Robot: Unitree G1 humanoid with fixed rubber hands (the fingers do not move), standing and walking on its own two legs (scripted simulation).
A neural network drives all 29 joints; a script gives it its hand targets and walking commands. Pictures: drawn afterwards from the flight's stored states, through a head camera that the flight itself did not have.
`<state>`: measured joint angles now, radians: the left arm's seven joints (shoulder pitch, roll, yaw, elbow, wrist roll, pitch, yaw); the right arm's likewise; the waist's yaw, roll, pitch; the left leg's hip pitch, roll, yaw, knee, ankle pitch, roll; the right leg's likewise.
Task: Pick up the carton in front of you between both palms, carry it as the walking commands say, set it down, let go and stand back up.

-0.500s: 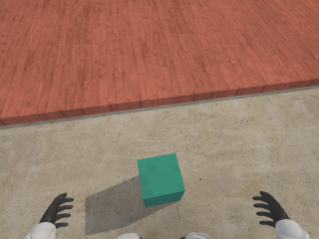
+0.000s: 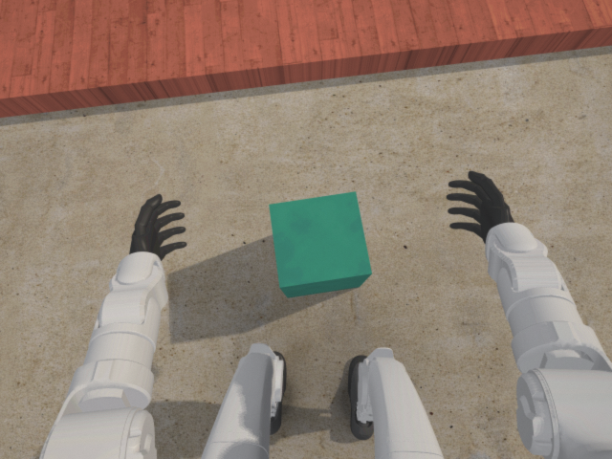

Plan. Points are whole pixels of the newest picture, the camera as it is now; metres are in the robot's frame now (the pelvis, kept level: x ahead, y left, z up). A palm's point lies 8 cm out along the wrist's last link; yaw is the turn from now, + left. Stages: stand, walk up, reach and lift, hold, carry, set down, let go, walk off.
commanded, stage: reach and lift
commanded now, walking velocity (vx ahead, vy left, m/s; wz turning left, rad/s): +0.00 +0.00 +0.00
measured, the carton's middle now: (318, 249) +0.47 +0.01 -0.56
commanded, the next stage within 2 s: none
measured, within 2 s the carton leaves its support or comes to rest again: neither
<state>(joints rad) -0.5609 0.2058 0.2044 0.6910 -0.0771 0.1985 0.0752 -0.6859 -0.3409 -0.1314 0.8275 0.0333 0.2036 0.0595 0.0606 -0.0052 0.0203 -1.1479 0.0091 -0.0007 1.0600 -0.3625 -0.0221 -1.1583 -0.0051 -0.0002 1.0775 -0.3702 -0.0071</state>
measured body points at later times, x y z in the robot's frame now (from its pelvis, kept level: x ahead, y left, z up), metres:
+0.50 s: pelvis -0.01 -0.01 -0.06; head +0.30 -0.02 +0.26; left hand +0.47 +0.21 -0.18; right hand +0.54 -0.17 -0.18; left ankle +0.07 +0.13 -0.65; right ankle +0.07 -0.11 -0.65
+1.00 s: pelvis -0.05 +0.00 -0.26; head +0.30 -0.01 +0.01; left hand +0.45 +0.21 -0.42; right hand +0.52 -0.17 -0.42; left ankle +0.06 +0.13 -0.65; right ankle +0.06 -0.11 -0.65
